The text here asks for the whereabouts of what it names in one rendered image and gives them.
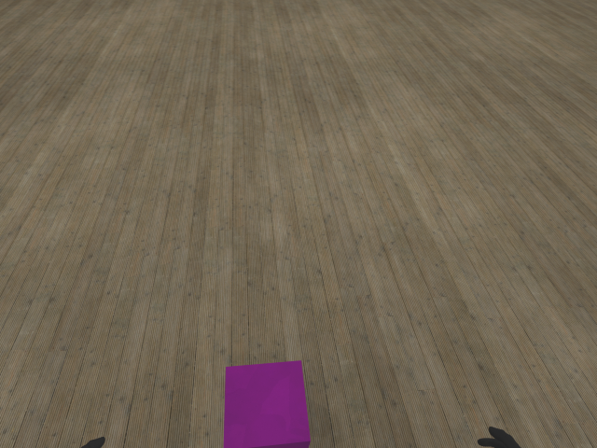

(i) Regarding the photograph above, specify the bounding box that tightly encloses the right robot hand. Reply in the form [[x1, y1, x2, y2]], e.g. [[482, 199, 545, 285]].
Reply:
[[478, 427, 520, 448]]

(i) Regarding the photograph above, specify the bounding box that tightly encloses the carton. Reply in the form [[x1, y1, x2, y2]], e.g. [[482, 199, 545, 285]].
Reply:
[[224, 360, 311, 448]]

